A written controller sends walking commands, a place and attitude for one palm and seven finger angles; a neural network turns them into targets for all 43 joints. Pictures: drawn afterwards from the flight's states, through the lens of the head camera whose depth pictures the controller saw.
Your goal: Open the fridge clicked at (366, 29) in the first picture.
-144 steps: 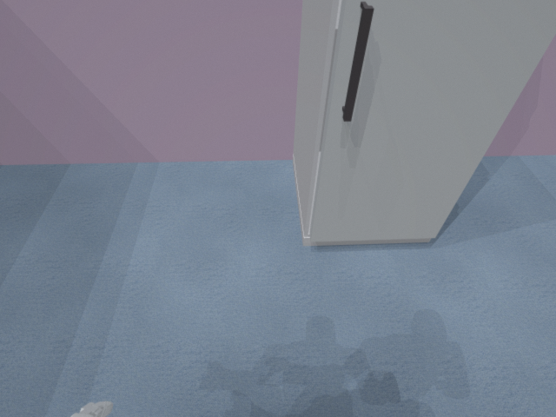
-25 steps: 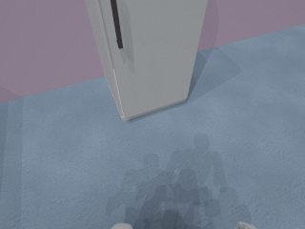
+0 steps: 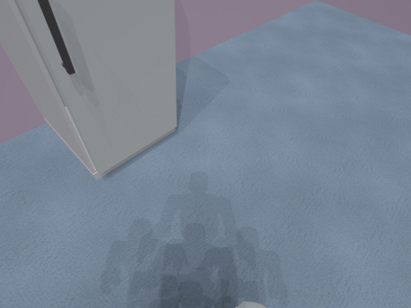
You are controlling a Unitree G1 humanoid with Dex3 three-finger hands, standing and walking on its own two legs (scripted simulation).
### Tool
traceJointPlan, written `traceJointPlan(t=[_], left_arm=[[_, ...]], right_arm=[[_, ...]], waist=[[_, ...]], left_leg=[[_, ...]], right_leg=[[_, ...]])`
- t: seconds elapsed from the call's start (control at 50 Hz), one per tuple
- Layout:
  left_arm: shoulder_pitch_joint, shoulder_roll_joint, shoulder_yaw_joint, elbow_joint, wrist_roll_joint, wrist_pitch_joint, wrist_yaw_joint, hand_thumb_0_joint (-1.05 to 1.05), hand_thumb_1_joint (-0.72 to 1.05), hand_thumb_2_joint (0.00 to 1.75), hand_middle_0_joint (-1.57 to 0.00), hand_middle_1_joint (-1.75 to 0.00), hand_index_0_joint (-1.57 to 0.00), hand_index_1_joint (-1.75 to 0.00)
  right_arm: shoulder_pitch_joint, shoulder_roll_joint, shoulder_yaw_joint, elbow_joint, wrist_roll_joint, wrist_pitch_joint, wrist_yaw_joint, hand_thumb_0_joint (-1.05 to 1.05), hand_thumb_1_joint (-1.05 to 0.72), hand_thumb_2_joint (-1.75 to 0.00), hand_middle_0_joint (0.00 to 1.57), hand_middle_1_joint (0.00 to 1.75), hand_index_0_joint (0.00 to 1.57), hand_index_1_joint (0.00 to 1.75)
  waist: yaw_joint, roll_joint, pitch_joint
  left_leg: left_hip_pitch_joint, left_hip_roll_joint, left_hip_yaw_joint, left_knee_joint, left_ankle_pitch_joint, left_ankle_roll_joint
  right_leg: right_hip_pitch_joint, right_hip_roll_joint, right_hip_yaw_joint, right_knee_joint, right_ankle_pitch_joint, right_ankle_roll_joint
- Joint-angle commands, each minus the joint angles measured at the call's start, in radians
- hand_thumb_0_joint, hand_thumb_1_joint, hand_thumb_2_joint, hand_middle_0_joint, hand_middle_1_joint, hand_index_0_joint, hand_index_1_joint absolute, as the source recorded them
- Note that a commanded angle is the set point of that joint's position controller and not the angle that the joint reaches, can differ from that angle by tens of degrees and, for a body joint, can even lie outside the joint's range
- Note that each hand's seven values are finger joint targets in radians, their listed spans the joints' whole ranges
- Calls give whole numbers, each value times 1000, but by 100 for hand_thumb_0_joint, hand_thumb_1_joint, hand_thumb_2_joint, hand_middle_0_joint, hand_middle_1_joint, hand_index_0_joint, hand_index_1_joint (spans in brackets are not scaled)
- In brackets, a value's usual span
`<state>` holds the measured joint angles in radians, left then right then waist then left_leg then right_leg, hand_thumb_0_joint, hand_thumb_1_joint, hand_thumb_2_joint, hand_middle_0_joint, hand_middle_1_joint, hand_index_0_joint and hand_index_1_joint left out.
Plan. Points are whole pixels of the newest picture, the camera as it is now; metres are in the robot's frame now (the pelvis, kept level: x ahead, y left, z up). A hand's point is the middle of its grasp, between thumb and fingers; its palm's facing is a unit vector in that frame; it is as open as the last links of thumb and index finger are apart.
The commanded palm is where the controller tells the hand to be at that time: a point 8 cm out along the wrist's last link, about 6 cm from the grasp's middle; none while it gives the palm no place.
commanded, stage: walk to a spot facing it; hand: left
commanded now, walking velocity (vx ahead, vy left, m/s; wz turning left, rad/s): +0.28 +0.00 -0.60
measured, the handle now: (51, 28) +0.81 +0.51 +0.09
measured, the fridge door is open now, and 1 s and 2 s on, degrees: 0 0 0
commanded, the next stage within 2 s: turn to face it in 1.12 s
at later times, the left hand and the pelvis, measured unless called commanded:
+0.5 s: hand (154, 302) +0.16 +0.11 -0.17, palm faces -0.22 -0.96 -0.20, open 7.4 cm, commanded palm none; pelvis +0.12 -0.07 +0.00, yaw -15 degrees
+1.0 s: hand (188, 175) +0.50 +0.07 -0.17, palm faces -0.41 -0.89 -0.17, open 7.4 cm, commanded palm none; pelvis +0.34 -0.07 +0.00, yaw -29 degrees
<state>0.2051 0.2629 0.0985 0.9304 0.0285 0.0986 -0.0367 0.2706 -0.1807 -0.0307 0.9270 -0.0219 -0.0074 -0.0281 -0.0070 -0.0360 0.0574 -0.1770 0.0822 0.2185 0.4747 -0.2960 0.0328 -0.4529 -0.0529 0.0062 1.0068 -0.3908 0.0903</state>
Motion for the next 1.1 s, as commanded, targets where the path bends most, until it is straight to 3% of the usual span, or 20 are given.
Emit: traceJointPlan(t=[0.0,0.08,0.12,0.14,0.16,0.18,0.2,0.26,0.32,0.5,0.56,0.58,0.6,0.62,0.64,0.7,0.76,0.8,0.94,1.08], left_arm=[[-146,37,-7,-123,0,-41,-18,0,90,90,-20,-30,-20,-30],[-135,21,-7,-124,-1,-58,-24,0,90,90,-20,-30,-20,-30],[-40,28,-2,-87,1,-73,-16,0,90,90,-20,-30,-20,-30],[80,91,10,-45,3,-87,-6,0,90,90,-20,-30,-20,-30],[205,225,33,-8,6,-102,13,0,90,90,-20,-30,-20,-30],[281,256,40,9,-17,-95,32,0,90,90,-20,-30,-20,-30],[248,217,36,8,-17,-100,44,0,90,90,-20,-30,-20,-30],[122,124,0,-14,-14,-132,41,0,90,90,-20,-30,-20,-30],[114,99,-12,-1,-10,-158,38,0,90,90,-20,-30,-20,-30],[197,93,-19,70,1,-171,57,0,90,90,-20,-30,-20,-30],[161,119,-8,73,-6,-172,58,0,90,90,-20,-30,-20,-30],[160,112,-4,76,-12,-173,57,0,90,90,-20,-30,-20,-30],[216,49,-5,74,-22,-167,48,0,90,90,-20,-30,-20,-30],[273,3,-17,59,-33,-163,35,0,90,90,-20,-30,-20,-30],[218,28,-14,46,-25,-160,38,0,90,90,-20,-30,-20,-30],[119,3,-10,54,-4,-142,8,0,90,90,-20,-30,-20,-30],[199,-57,-8,74,3,-98,6,0,90,90,-20,-30,-20,-30],[188,-56,-1,63,3,-83,5,0,90,90,-20,-30,-20,-30],[3,-56,5,-20,7,-72,-6,0,90,90,-20,-30,-20,-30],[-140,-67,-11,-73,-4,-81,-2,0,90,90,-20,-30,-20,-30]], right_arm=[[89,-220,-66,-19,-8,-18,-6,0,-90,-90,20,30,20,30],[65,-237,-69,-2,-12,-21,5,0,-90,-90,20,30,20,30],[58,-224,-65,7,-12,-20,9,0,-90,-90,20,30,20,30],[49,-201,-55,-2,-2,-18,19,0,-90,-90,20,30,20,30],[2,-120,-30,-55,6,-15,30,0,-90,-90,20,30,20,30],[-131,-154,-29,-113,-7,-13,31,0,-90,-90,20,30,20,30],[-142,-171,-38,-114,-7,-13,34,0,-90,-90,20,30,20,30],[-122,-157,-48,-64,-14,-19,42,0,-90,-90,20,30,20,30],[-40,-121,-48,-28,-13,-11,47,0,-90,-90,20,30,20,30],[-227,-86,-31,-101,1,-34,63,0,-90,-90,20,30,20,30],[-48,-117,-39,-45,-1,-52,43,0,-90,-90,20,30,20,30],[111,-156,-51,9,-6,-56,31,0,-90,-90,20,30,20,30],[251,-278,-78,45,-19,-61,17,0,-90,-90,20,30,20,30],[299,-346,-86,53,-17,-60,14,0,-90,-90,20,30,20,30],[222,-311,-73,36,-5,-49,12,0,-90,-90,20,30,20,30],[9,-134,-31,2,-2,-70,9,0,-90,-90,20,30,20,30],[15,-87,-24,28,-1,-84,4,0,-90,-90,20,30,20,30],[19,-85,-30,31,5,-88,2,0,-90,-90,20,30,20,30],[128,-89,-37,67,9,-88,0,0,-90,-90,20,30,20,30],[186,-121,-49,97,-8,-56,-2,0,-90,-90,20,30,20,30]], waist=[[-67,213,-46],[-46,204,-42],[13,128,-82],[71,-14,-133],[134,-340,-158],[175,-295,-111],[143,-160,-62],[62,-84,58],[4,-81,42],[35,-102,60],[-53,-77,-44],[-115,-36,-133],[-149,215,-277],[-123,441,-339],[-109,301,-263],[-22,143,11],[39,159,20],[49,152,17],[11,101,64],[-42,163,73]], left_leg=[[145,301,-230,-221,2,113],[53,328,-165,-197,-106,77],[-35,289,-89,-29,-100,24],[-187,232,14,179,-114,-35],[-520,86,63,504,-358,-95],[-645,40,-80,658,-349,-92],[-661,75,-150,704,-235,-82],[-591,102,-175,684,-54,-98],[-518,76,-137,626,28,-123],[-427,36,-116,291,112,-83],[-93,-46,-77,124,123,-47],[117,-35,-103,63,172,-40],[363,185,-338,36,153,3],[462,426,-693,-123,116,87],[328,453,-733,-207,-55,127],[-38,333,-445,-283,-121,43],[-134,255,-209,-282,10,-7],[-123,253,-160,-301,10,3],[65,269,-58,-283,270,58],[175,283,76,-128,643,75]], right_leg=[[-96,-14,-65,-149,-47,-23],[61,1,-105,-325,-74,-62],[278,41,-145,-519,34,-88],[511,-26,-61,-622,34,-125],[706,-286,361,-740,-85,-233],[646,-362,546,-791,19,-300],[604,-348,466,-785,15,-314],[411,-243,309,-791,148,-269],[380,-165,157,-773,429,-239],[414,-155,166,-742,560,-234],[372,-122,135,-535,797,-209],[312,-82,120,-340,760,-182],[152,34,38,-53,385,-139],[-66,138,2,267,-175,-114],[-103,72,77,367,-159,-135],[-125,-48,35,360,78,-115],[-70,-43,13,313,153,-96],[-115,-56,12,302,216,-85],[-313,-91,-34,115,303,-39],[-182,-29,-150,-245,191,-70]])
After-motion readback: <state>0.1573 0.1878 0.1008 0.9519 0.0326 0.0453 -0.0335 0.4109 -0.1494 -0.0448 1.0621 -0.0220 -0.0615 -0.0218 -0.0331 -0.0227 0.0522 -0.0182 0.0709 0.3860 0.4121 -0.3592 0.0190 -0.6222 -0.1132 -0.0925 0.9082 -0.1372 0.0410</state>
